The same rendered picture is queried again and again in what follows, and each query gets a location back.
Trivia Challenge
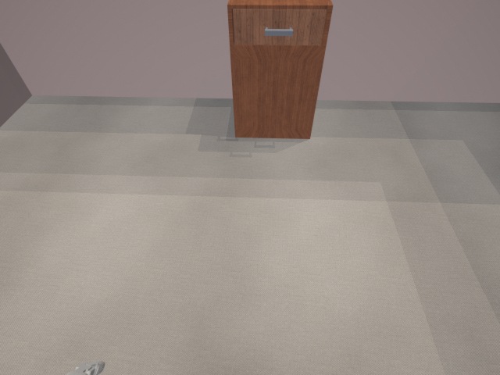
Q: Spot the drawer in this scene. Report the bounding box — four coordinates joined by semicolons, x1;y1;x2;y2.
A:
233;9;327;45

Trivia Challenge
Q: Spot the handle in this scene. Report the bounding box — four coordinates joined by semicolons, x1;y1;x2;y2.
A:
265;27;293;36

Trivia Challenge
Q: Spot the cabinet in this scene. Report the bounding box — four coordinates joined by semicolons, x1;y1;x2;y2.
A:
227;0;333;139

